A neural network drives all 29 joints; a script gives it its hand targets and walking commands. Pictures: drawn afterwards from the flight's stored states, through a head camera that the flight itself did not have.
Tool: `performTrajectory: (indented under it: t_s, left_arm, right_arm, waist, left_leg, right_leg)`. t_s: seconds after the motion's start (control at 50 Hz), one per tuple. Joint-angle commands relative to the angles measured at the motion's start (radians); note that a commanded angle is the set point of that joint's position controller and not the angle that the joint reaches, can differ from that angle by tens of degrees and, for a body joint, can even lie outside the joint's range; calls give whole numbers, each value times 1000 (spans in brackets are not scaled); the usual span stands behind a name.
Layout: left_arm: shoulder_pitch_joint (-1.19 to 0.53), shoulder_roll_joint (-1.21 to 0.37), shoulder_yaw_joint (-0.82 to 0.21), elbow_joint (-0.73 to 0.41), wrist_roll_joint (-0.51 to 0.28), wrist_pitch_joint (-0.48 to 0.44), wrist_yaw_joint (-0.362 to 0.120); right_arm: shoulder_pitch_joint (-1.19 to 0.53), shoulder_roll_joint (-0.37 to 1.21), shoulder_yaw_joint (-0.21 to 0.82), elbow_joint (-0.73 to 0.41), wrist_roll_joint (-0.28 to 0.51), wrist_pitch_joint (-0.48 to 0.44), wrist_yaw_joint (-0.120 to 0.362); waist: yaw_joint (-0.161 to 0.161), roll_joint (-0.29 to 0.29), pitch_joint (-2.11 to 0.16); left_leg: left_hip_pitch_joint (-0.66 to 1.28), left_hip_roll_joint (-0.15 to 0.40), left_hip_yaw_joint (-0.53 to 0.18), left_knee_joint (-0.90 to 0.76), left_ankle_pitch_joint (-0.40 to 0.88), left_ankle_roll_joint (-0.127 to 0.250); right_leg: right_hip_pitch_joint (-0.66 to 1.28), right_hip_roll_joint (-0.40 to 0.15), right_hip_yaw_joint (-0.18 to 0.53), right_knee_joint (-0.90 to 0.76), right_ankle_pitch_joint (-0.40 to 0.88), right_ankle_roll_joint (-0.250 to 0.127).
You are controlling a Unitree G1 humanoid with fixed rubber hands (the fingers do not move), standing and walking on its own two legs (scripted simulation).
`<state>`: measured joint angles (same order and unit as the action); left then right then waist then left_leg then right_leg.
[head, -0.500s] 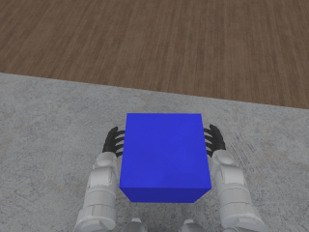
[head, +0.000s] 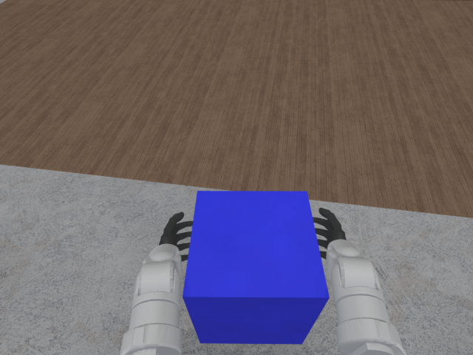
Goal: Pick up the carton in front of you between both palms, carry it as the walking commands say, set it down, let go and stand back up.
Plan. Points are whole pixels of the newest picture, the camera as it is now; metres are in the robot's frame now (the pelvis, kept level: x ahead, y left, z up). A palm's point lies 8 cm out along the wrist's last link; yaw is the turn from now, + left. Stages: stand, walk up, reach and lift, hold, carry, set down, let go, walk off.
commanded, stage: reach and lift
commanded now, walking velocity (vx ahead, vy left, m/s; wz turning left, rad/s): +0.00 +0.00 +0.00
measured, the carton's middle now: (251, 270) +0.30 +0.00 -0.05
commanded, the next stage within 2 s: hold in 0.82 s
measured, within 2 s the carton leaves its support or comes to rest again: neither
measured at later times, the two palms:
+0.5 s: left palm (168, 243) +0.30 +0.15 +0.04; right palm (334, 240) +0.31 -0.15 +0.04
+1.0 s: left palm (167, 241) +0.29 +0.15 +0.06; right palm (340, 237) +0.30 -0.15 +0.06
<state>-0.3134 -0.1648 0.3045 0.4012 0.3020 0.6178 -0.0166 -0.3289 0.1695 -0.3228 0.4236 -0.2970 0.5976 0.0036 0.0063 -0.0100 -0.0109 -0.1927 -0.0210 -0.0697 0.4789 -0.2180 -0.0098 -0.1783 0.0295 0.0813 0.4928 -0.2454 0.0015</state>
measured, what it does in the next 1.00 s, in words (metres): stands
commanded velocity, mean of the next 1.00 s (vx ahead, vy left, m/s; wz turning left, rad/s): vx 0.00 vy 0.00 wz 0.00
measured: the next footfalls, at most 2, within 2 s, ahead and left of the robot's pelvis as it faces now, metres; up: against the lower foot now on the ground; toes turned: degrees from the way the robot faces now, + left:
none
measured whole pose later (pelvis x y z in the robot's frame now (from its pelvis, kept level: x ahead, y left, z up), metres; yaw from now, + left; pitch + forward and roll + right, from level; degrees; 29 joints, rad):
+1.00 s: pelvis +0.01 +0.00 +0.01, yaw +0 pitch -7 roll +0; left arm -0.22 -0.14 0.18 0.18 0.25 0.76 0.00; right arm -0.24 0.15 -0.20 0.20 -0.26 0.74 0.00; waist 0.00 -0.01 0.02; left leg -0.04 -0.02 -0.08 0.34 -0.18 -0.01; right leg -0.02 0.02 0.08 0.35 -0.20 0.00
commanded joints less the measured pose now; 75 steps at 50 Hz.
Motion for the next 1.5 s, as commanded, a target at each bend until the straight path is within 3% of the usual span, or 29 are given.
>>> performTrajectory:
  t_s: [0.0,0.18,0.54,0.78,0.88,1.04,1.28,1.48]
  left_arm:
    - [-579,-946,-529,-3,-216,-35,-239]
    - [-579,-948,-545,-19,-216,-27,-230]
    - [-408,-925,-588,-147,-250,19,-213]
    - [-388,-893,-605,-206,-263,46,-214]
    - [-391,-898,-682,-298,-311,73,-209]
    - [-403,-852,-603,-239,-263,120,-206]
    - [-500,-892,-608,-203,-266,109,-212]
    - [-479,-901,-606,-204,-267,112,-207]
  right_arm:
    - [-540,977,531,25,209,-18,249]
    - [-545,953,537,13,204,-14,252]
    - [-382,917,584,-125,237,32,241]
    - [-351,912,608,-182,253,65,228]
    - [-348,919,675,-271,291,94,220]
    - [-371,863,606,-220,258,139,223]
    - [-469,885,604,-183,257,125,236]
    - [-456,879,602,-189,256,126,238]
  waist:
    - [0,1,-194]
    - [-3,11,-235]
    - [-3,12,-241]
    - [0,2,-214]
    - [-10,1,-261]
    - [-2,3,-115]
    - [-7,9,-160]
    - [-8,12,-179]
  left_leg:
    - [98,-60,11,-72,14,20]
    - [142,-59,7,-92,46,10]
    - [230,-68,-5,-130,270,1]
    - [229,-73,-4,-140,266,7]
    - [264,-73,-7,-145,318,2]
    - [209,-66,4,-172,121,11]
    - [213,-60,5,-154,78,7]
    - [232,-61,1,-156,138,1]
  right_leg:
    - [-22,45,-3,-110,11,-13]
    - [11,52,-12,-121,48,-12]
    - [105,63,-7,-157,256,-1]
    - [128,60,1,-168,276,8]
    - [168,58,3,-173,339,12]
    - [110,52,-2,-202,132,3]
    - [93,52,-11,-184,82,-4]
    - [108,55,-14,-184,135,-3]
